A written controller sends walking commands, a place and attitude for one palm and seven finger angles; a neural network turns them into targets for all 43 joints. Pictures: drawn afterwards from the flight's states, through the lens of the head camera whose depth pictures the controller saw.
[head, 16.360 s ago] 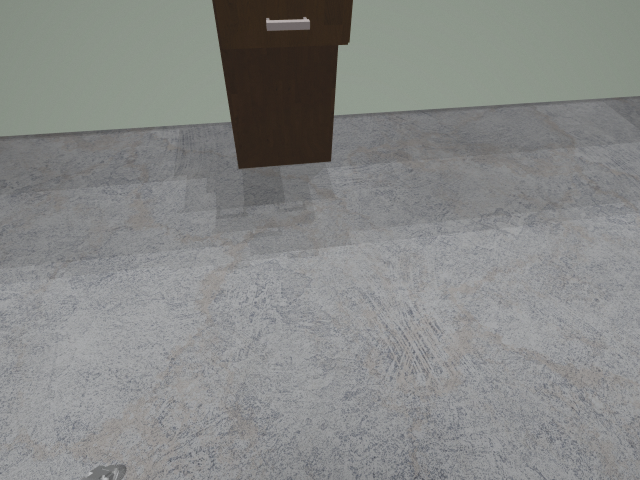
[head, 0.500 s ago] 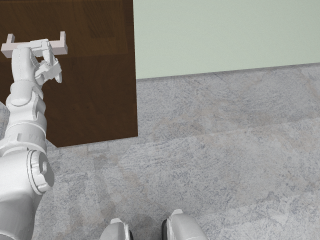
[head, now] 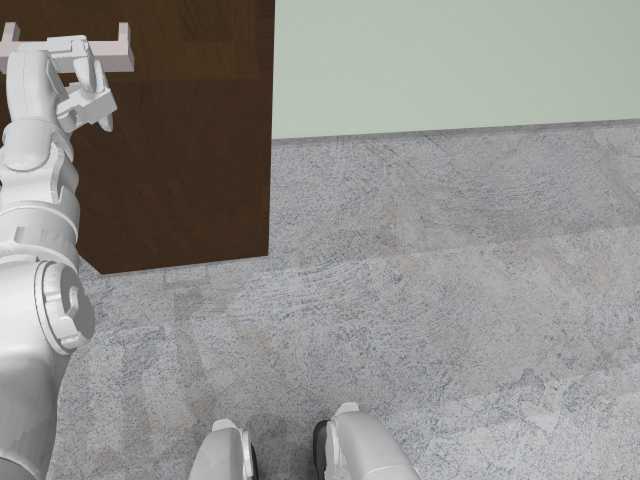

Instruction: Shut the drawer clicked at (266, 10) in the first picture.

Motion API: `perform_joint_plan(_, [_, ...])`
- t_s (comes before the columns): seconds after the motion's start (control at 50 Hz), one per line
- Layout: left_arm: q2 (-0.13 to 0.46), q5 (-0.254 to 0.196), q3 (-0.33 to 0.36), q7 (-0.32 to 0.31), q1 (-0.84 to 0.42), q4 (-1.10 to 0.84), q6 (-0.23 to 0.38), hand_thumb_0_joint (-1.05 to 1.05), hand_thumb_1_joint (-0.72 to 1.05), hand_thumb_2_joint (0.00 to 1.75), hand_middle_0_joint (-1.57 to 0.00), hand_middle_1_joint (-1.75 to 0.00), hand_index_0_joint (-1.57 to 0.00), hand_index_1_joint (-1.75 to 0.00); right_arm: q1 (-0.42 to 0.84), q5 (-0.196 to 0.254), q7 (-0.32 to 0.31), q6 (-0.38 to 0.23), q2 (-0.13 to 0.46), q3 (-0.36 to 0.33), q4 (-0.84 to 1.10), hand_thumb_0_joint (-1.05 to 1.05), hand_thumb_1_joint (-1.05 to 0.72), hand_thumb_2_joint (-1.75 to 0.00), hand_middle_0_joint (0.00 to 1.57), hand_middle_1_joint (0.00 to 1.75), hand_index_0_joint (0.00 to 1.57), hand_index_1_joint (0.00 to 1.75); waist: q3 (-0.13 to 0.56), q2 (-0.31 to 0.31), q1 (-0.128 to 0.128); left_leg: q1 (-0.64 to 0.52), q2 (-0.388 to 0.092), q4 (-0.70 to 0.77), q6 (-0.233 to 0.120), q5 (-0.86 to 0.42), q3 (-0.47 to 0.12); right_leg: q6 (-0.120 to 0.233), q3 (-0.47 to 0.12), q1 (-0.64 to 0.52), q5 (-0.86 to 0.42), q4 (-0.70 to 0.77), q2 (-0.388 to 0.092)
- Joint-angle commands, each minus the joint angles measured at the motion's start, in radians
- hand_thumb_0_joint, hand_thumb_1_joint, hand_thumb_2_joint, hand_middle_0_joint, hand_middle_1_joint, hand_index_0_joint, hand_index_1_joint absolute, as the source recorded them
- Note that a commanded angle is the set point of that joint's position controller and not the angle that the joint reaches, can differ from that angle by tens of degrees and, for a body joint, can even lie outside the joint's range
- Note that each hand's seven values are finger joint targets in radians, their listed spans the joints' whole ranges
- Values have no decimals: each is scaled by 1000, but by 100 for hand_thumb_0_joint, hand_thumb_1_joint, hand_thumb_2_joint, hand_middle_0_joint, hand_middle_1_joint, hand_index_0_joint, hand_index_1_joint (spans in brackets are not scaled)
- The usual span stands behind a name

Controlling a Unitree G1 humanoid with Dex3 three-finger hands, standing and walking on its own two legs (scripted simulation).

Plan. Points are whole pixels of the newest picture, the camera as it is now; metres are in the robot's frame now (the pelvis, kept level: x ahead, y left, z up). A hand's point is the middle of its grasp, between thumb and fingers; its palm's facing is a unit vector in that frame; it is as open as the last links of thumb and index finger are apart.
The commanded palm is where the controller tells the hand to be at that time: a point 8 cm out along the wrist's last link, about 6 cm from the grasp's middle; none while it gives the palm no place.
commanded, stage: pull the fist back off the drawer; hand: left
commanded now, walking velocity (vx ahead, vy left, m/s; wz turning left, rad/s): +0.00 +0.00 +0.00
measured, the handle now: (68, 44) +0.63 +0.23 +0.09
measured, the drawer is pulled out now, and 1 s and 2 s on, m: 0.00 0.00 0.00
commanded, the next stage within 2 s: draw the hand back to the body in 0.50 s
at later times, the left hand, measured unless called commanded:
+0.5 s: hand (115, 118) +0.52 +0.17 +0.08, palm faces +0.07 -1.00 -0.04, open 3.3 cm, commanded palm +0.48 +0.21 +0.09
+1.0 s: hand (63, 171) +0.42 +0.19 +0.13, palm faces +0.07 -1.00 -0.04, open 3.3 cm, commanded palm +0.37 +0.24 +0.15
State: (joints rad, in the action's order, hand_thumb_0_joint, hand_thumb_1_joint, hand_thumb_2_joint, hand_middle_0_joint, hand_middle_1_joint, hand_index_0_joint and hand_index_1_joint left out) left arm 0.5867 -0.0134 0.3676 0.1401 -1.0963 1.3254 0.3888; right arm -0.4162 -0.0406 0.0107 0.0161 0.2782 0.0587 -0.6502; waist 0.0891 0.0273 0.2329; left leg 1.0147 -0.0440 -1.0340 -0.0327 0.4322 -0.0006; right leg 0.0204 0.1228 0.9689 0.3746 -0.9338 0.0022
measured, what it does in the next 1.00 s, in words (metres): stands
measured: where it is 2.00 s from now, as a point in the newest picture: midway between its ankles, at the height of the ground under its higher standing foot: outside the picture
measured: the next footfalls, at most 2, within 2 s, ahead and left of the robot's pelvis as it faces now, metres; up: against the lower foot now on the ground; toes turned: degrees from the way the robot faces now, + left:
none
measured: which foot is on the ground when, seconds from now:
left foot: down 0.00-1.00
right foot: down 0.00-1.00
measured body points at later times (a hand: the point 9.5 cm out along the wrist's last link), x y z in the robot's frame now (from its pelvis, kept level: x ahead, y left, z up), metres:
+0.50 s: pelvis +0.04 +0.00 +0.02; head +0.14 +0.01 +0.46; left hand +0.51 +0.22 +0.09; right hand +0.04 -0.26 -0.09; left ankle +0.02 +0.10 -0.67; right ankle +0.03 -0.12 -0.67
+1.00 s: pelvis +0.05 -0.01 +0.05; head +0.09 -0.02 +0.49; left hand +0.41 +0.24 +0.14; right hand +0.16 -0.26 -0.06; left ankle +0.02 +0.10 -0.67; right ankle +0.03 -0.12 -0.67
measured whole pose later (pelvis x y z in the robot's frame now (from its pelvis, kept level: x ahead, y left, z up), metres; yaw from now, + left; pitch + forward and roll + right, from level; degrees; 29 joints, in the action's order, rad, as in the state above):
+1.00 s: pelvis +0.05 -0.01 +0.05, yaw +0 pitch +10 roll -1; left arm 0.29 -0.22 0.27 0.17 -0.26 0.48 0.25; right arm -0.30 0.05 -0.01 0.02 0.26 0.02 -0.57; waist 0.10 0.04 0.05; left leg 0.51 -0.03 -0.74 -0.02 0.41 0.05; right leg 0.02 0.07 0.51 0.37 -0.70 0.01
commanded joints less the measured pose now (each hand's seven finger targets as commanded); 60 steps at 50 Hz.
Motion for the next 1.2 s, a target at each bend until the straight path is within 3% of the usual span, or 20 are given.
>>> perform_joint_plan(0.0, [147,-27,-11,-16,-540,-262,53,0,90,90,-140,-160,-140,-160,-198,-2,-7,0,194,-67,33,0,-90,-90,20,30,20,30,454,188,53,-452,9,151,3,-164,-110,0,-72,-88,-49,121,37])
perform_joint_plan(0.08, [155,-34,20,-24,-459,-316,61,0,90,90,-140,-160,-140,-160,-200,-2,-1,7,194,-76,48,0,-90,-90,20,30,20,30,504,180,19,-490,8,159,4,-215,-102,2,-72,-136,-80,124,38])
perform_joint_plan(0.28, [123,-60,70,-37,-133,-427,79,0,90,90,-140,-160,-140,-160,-165,15,12,46,169,-93,99,0,-90,-90,20,30,20,30,498,99,-82,-486,15,186,4,-366,-41,3,-81,-323,-250,132,45])
perform_joint_plan(0.38, [80,-87,67,-36,11,-548,86,0,90,90,-140,-160,-140,-160,-130,29,12,56,152,-104,123,0,-90,-90,20,30,20,30,487,77,-111,-499,19,200,3,-456,-11,0,-92,-415,-379,138,42])
perform_joint_plan(0.44, [9,-100,11,-29,-14,-578,92,0,90,90,-140,-160,-140,-160,-114,37,7,53,141,-109,104,0,-90,-90,20,30,20,30,441,72,-88,-523,15,197,4,-480,-12,-4,-92,-391,-398,142,40])
perform_joint_plan(0.46, [47,-104,45,-31,-2,-574,92,0,90,90,-140,-160,-140,-160,-114,37,4,53,147,-111,95,0,-90,-90,20,30,20,30,436,62,-96,-518,16,196,4,-480,-11,-4,-95,-401,-406,141,39])
perform_joint_plan(0.52, [-31,-109,-27,-20,-47,-597,97,0,90,90,-140,-160,-140,-160,-97,41,-1,45,136,-111,82,0,-90,-90,20,30,20,30,430,88,-75,-559,16,188,6,-512,-14,-5,-95,-372,-414,139,34])
perform_joint_plan(0.58, [-36,-112,-31,-9,-50,-555,95,0,90,90,-140,-160,-140,-160,-88,43,-4,41,138,-111,65,0,-90,-90,20,30,20,30,424,67,-74,-561,16,185,10,-505,-24,-5,-91,-358,-398,135,32])
perform_joint_plan(0.62, [5,-122,1,1,34,-636,93,0,90,90,-140,-160,-140,-160,-73,47,-5,39,143,-113,91,0,-90,-90,20,30,20,30,505,99,-116,-608,19,195,11,-567,-20,-1,-97,-429,-445,134,29])
perform_joint_plan(0.66, [-15,-140,-6,11,146,-728,77,0,90,90,-140,-160,-140,-160,-46,56,-3,35,129,-111,121,0,-90,-90,20,30,20,30,544,117,-145,-656,18,211,15,-645,-21,-2,-95,-490,-498,146,26])
perform_joint_plan(0.72, [-50,-174,-27,19,280,-784,24,0,90,90,-140,-160,-140,-160,-15,72,-9,28,127,-109,147,0,-90,-90,20,30,20,30,465,-3,-148,-607,17,251,3,-595,-10,-6,-90,-565,-520,183,27])
perform_joint_plan(0.76, [-25,-188,0,20,352,-858,-8,0,90,90,-140,-160,-140,-160,13,81,-15,24,127,-108,165,0,-90,-90,20,30,20,30,432,31,-172,-598,21,282,4,-572,4,-6,-92,-610,-533,202,21])
perform_joint_plan(0.86, [-71,-214,-30,19,472,-1033,-50,0,90,90,-140,-160,-140,-160,74,90,-27,-10,115,-101,187,0,-90,-90,20,30,20,30,353,10,-173,-638,26,335,1,-509,11,-7,-88,-649,-516,254,20])
perform_joint_plan(0.9, [-105,-220,-58,25,512,-1080,-68,0,90,90,-140,-160,-140,-160,104,93,-32,-28,110,-94,194,0,-90,-90,20,30,20,30,317,44,-173,-651,30,355,2,-466,13,-5,-86,-646,-485,273,16])
perform_joint_plan(0.96, [-76,-232,-35,42,558,-1115,-97,0,90,90,-140,-160,-140,-160,132,95,-44,-48,116,-91,195,0,-90,-90,20,30,20,30,281,4,-180,-650,34,384,0,-405,7,-3,-85,-673,-449,295,15])
perform_joint_plan(1.02, [-82,-244,-43,60,602,-1196,-123,0,90,90,-140,-160,-140,-160,174,98,-51,-76,109,-80,213,0,-90,-90,20,30,20,30,266,64,-195,-680,39,405,1,-380,6,3,-86,-688,-415,313,9])
perform_joint_plan(1.08, [-112,-264,-60,76,654,-1235,-157,0,90,90,-140,-160,-140,-160,210,102,-58,-104,105,-71,222,0,-90,-90,20,30,20,30,224,19,-199,-689,40,434,1,-334,-2,-2,-79,-690,-371,341,7])
perform_joint_plan(1.1, [-12,-136,-80,-42,703,-1300,-173,0,90,90,-140,-160,-140,-160,253,97,-69,-92,99,-81,218,0,-90,-90,20,30,20,30,190,-4,-240,-736,42,480,-3,-323,5,9,-112,-725,-320,403,-18])
perform_joint_plan(1.14, [-107,-111,-133,-136,804,-1342,-210,0,90,90,-140,-160,-140,-160,277,94,-79,-92,89,-69,221,0,-90,-90,20,30,20,30,130,14,-231,-771,36,532,-1,-290,5,5,-107,-734,-273,447,-17])
perform_joint_plan(1.18, [-109,-91,-134,-187,834,-1384,-232,0,90,90,-140,-160,-140,-160,291,90,-86,-91,88,-62,212,0,-90,-90,20,30,20,30,100,-6,-231,-807,33,566,-1,-300,2,5,-97,-761,-279,472,-16])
